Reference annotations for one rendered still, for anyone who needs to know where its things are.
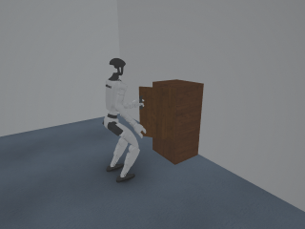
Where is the robot left forearm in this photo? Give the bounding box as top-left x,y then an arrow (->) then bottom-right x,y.
123,102 -> 134,109

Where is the robot right shin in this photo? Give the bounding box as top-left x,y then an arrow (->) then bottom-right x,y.
120,147 -> 140,177

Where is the robot left hand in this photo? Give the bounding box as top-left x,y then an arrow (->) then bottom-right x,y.
133,99 -> 145,108

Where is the humanoid robot torso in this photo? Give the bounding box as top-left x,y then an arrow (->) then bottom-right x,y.
104,78 -> 125,131

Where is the robot right hand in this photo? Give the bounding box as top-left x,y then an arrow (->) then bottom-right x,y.
133,123 -> 146,138

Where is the right robot upper arm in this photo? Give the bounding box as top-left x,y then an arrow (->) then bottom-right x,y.
114,81 -> 127,112

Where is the robot right forearm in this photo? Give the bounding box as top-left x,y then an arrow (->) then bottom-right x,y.
117,105 -> 137,128

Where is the cupboard door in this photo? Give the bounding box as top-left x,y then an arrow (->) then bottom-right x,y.
139,86 -> 176,141

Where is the handle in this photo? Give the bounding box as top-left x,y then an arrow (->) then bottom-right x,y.
139,95 -> 143,110

